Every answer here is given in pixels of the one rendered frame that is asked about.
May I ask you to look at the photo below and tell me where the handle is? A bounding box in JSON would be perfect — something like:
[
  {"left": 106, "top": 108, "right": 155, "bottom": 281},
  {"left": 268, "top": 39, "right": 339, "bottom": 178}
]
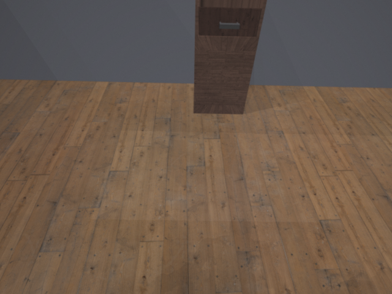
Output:
[{"left": 219, "top": 22, "right": 240, "bottom": 29}]

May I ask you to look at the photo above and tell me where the drawer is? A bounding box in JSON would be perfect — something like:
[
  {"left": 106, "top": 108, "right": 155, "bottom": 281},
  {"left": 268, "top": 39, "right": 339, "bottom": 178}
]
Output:
[{"left": 198, "top": 7, "right": 261, "bottom": 37}]

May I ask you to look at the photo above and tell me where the cabinet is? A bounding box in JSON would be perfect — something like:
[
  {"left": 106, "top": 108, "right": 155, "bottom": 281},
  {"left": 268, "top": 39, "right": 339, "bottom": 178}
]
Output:
[{"left": 194, "top": 0, "right": 267, "bottom": 115}]

